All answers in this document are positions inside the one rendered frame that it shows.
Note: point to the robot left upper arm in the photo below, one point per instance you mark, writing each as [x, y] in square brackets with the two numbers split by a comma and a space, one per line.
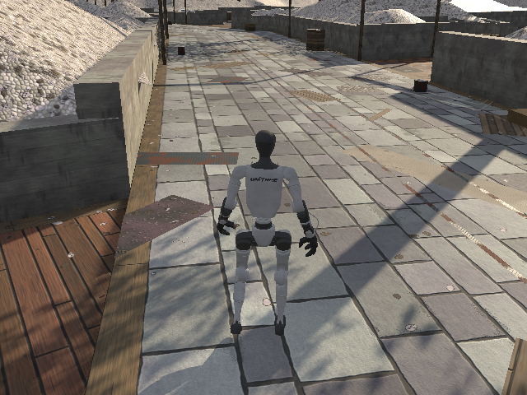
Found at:
[234, 186]

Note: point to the robot right forearm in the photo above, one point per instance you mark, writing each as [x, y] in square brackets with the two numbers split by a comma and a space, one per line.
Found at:
[304, 218]

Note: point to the robot right upper arm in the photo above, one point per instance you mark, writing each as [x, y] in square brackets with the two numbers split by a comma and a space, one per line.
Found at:
[294, 187]

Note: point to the humanoid robot torso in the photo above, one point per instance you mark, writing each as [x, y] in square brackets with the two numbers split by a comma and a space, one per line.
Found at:
[263, 198]

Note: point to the right robot hand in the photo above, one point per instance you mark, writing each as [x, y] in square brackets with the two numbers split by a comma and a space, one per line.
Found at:
[313, 245]

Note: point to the left robot hand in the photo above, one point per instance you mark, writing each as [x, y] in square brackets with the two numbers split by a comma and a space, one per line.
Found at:
[228, 224]

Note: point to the robot left foot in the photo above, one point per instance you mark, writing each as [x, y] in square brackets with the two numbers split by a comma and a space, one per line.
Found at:
[236, 328]

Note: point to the robot left forearm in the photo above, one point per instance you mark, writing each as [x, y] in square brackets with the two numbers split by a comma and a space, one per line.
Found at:
[224, 213]

